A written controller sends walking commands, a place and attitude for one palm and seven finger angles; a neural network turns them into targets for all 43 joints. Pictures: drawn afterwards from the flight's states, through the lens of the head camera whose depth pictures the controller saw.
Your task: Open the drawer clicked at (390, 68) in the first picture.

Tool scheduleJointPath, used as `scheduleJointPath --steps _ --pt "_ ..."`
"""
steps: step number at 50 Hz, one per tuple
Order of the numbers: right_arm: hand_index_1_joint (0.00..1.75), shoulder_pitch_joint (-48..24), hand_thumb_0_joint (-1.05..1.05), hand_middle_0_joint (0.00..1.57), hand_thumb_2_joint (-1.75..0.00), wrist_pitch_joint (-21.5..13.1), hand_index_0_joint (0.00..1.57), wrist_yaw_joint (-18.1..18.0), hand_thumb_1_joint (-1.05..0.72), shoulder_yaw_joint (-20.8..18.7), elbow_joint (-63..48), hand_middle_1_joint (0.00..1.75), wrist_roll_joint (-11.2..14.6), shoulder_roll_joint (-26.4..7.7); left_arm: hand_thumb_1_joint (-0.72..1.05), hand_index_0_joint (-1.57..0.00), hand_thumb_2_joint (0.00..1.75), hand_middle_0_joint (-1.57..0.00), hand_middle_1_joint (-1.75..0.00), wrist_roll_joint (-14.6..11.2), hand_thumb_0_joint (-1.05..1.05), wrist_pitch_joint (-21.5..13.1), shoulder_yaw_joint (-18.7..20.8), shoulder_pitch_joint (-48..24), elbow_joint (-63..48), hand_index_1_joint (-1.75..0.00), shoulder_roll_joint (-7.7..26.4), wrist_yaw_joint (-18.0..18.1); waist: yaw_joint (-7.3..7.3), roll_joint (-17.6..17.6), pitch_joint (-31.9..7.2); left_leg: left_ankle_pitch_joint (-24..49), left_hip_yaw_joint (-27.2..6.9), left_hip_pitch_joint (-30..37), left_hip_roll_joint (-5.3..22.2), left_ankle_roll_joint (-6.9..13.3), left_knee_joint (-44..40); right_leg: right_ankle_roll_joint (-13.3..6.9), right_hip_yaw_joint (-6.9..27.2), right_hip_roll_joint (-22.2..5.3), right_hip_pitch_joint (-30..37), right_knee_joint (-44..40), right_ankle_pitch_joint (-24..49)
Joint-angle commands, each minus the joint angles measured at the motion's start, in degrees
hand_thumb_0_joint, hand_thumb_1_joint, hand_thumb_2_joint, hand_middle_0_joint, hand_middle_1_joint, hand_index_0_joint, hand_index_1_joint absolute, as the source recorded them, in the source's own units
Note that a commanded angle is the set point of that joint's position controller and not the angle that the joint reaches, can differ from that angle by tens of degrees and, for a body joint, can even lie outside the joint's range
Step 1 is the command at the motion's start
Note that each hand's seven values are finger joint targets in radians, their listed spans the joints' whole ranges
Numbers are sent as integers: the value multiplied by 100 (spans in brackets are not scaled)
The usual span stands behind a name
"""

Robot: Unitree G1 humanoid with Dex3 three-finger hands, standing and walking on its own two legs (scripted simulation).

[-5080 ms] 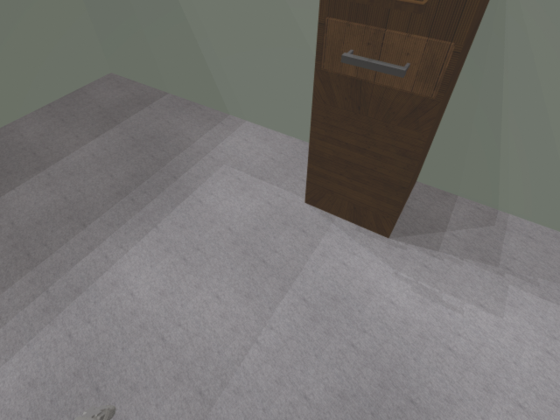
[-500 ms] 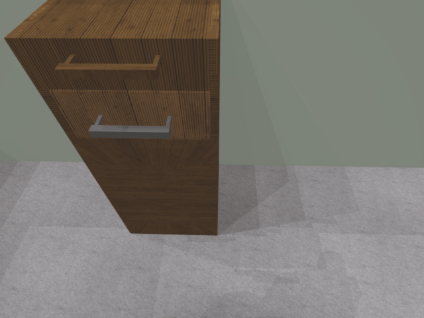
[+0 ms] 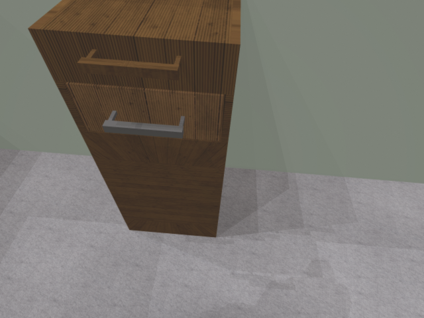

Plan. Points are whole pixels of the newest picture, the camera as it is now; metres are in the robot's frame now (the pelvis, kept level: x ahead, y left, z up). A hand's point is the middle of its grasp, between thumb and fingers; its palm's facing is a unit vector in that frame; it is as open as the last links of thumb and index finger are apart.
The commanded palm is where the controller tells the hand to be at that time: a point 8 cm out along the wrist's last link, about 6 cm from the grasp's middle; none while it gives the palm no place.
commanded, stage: come to a stop and stand still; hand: left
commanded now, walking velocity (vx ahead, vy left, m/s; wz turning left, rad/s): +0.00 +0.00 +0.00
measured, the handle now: (145, 123) +0.55 +0.22 +0.01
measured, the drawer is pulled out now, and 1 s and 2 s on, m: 0.00 0.00 0.00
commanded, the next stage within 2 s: look again from close up in 0.30 s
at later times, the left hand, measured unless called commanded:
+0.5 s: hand out of the picture +0.01 +0.19 -0.18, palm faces -0.02 -0.98 -0.20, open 7.4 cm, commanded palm none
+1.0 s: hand out of the picture -0.05 +0.17 -0.17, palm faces +0.02 -0.99 -0.17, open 7.4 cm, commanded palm none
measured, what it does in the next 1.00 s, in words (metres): stands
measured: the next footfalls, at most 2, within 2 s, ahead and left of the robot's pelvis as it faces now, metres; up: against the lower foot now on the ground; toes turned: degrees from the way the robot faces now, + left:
none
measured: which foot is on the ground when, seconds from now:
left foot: down 0.00-1.00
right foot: down 0.00-1.00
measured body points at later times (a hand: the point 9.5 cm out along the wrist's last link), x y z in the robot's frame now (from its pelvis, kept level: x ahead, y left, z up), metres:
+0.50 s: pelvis +0.00 +0.01 +0.00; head +0.02 +0.01 +0.45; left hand +0.01 +0.24 -0.16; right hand +0.01 -0.22 -0.16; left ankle -0.04 +0.11 -0.74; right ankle -0.01 -0.13 -0.74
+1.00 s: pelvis -0.03 +0.01 +0.00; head -0.04 +0.00 +0.45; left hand -0.05 +0.22 -0.16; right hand -0.05 -0.21 -0.16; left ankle -0.04 +0.11 -0.74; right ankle -0.01 -0.13 -0.74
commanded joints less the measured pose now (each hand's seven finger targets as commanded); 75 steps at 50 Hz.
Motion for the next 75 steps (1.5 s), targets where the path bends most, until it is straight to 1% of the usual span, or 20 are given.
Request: scheduleJointPath --steps 1,6,19,20,21,23,26,31,48,53,58,61,64,65,67,69,70,72,73,75 --pt "30 -31 0 20 -90 -186 20 -103 -90 -57 -160 30 0 -695 90 -20 90 -20 -30 -20 0 -160 -25 274 -53 -30 270 10 71 923 -70 2725 -672 119 1045 445 -754 -67 62 34 268 -350 393" --pt "30 209 0 20 -90 -189 20 -77 -90 -54 48 30 35 -567 90 -20 90 -20 -30 -13 0 -258 -74 275 172 -30 384 54 -137 -142 -209 2127 -373 276 696 62 -495 -160 300 -246 668 -849 2221" --pt "30 289 0 20 -90 -244 20 -92 -90 58 333 30 26 -474 90 -20 90 -20 -30 -31 0 -251 -148 379 349 -30 259 83 -97 275 157 1902 -408 200 696 49 -854 -91 222 -194 748 -1150 1603" --pt "30 -26 0 20 -90 -313 20 -12 -90 46 -119 30 84 -704 90 -20 90 -20 -30 42 0 -400 -196 819 449 -30 416 332 9 224 340 2591 -297 -298 742 -94 285 -162 562 -423 537 -863 3165" --pt "30 8 0 20 -90 -254 20 21 -90 89 -259 30 48 -611 90 -20 90 -20 -30 20 0 -488 -196 722 351 -30 603 255 -179 236 155 2182 -184 -175 565 -79 49 -260 327 -479 759 -595 3899" --pt "30 587 0 20 -90 -303 20 -5 -90 58 -211 30 -6 -492 90 -20 90 -20 -30 -26 0 -482 -210 600 129 -30 446 194 -248 383 -1044 2432 -307 146 536 67 121 -307 247 -354 1310 -128 3601" --pt "30 552 0 20 -90 -263 20 -47 -90 71 -251 30 -5 -559 90 -20 90 -20 -30 -27 0 -352 -227 525 49 -30 328 155 -187 427 -455 2774 -432 14 715 128 57 -288 123 -127 827 -272 1906" --pt "30 531 0 20 -90 -228 20 -14 -90 106 -256 30 -8 -536 90 -20 90 -20 -30 -24 0 -272 -232 531 2 -30 277 99 -145 369 407 1270 -568 -602 648 167 -449 -251 169 -59 534 -569 888" --pt "30 758 0 20 -90 -206 20 16 -90 116 8 30 1 -344 90 -20 90 -20 -30 -15 0 -324 -192 858 -29 -30 133 60 -150 100 476 -95 -518 -678 473 146 -765 -244 362 -116 304 -1071 205" --pt "30 872 0 20 -90 -127 20 49 -90 60 14 30 -68 -400 90 -20 90 -20 -30 53 0 -286 -89 1043 -59 -30 162 13 -103 140 699 -1535 -512 -1090 370 237 -606 -366 505 -76 1 -1093 -1567" --pt "30 1019 0 20 -90 -165 20 69 -90 67 -71 30 -76 -188 90 -20 90 -20 -30 24 0 -322 38 1238 -79 -30 258 -17 -115 -333 713 -1026 -169 -1197 62 238 215 -640 1044 -406 -119 -1393 -2102" --pt "30 1251 0 20 -90 -251 20 63 -90 63 -24 30 -67 -183 90 -20 90 -20 -30 29 0 -337 59 1148 -121 -30 187 -29 -225 18 634 -983 -321 -760 164 281 -100 -652 766 -279 -398 -1053 -1818" --pt "30 1666 0 20 -90 -340 20 15 -90 -10 137 30 -70 -544 90 -20 90 -20 -30 71 0 -379 -17 874 -274 -30 -207 -90 -373 1358 837 -1440 -1720 -307 1182 735 -1271 -415 -312 439 -1061 713 -735" --pt "30 1690 0 20 -90 -374 20 -18 -90 -24 140 30 -68 -590 90 -20 90 -20 -30 93 0 -433 -55 751 -341 -30 -329 -102 -362 1408 859 -844 -2055 25 1449 986 -1337 -402 -375 464 -1406 1058 -691" --pt "30 1651 0 20 -90 -419 20 -26 -90 8 154 30 -77 -483 90 -20 90 -20 -30 64 0 -512 -63 538 -404 -30 -358 -127 -335 1023 821 627 -1835 169 1556 1183 -1075 -428 -289 334 -1384 1070 -918" --pt "30 1226 0 20 -90 -430 20 -74 -90 76 74 30 -43 -421 90 -20 90 -20 -30 21 0 -552 -39 1036 -223 -30 -426 -125 4 658 451 2172 -935 -364 1142 857 -267 -392 -253 321 138 -164 152" --pt "30 1082 0 20 -90 -457 20 -92 -90 98 -7 30 4 -283 90 -20 90 -20 -30 13 0 -585 -1 1549 -36 -30 -270 -78 173 88 73 2127 -418 -843 693 548 396 -462 325 -47 1177 -395 1600" --pt "30 1122 0 20 -90 -443 20 -98 -90 160 -26 30 57 13 90 -20 90 -20 -30 -48 0 -569 19 1878 166 -30 255 36 67 -624 -238 -337 52 -1334 105 72 1021 -1047 1364 -1383 1829 -747 4291" --pt "30 947 0 20 -90 -339 20 -113 -90 152 -2 30 53 107 90 -20 90 -20 -30 -51 0 -561 4 1633 154 -30 239 66 23 -1072 -37 -950 -66 -1190 225 9 1222 -1126 1259 -1379 1446 -836 5175" --pt "30 1072 0 20 -90 -236 20 -110 -90 121 108 30 94 155 90 -20 90 -20 -30 -22 0 -495 -72 1095 72 -30 114 136 -207 -909 62 -548 -134 -797 366 -20 569 -985 673 -1118 1143 -538 5813"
